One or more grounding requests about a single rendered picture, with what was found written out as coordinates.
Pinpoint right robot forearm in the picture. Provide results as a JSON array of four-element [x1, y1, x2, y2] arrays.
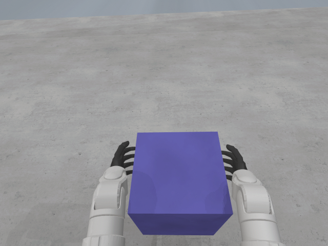
[[232, 169, 286, 246]]

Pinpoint left robot forearm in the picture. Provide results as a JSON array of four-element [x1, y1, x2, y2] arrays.
[[82, 166, 128, 246]]

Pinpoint carton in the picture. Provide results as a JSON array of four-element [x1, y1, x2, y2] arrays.
[[128, 132, 233, 235]]

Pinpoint robot right hand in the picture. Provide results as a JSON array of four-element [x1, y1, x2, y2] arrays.
[[221, 145, 247, 181]]

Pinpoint robot left hand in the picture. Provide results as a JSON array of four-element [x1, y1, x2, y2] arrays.
[[110, 141, 135, 175]]

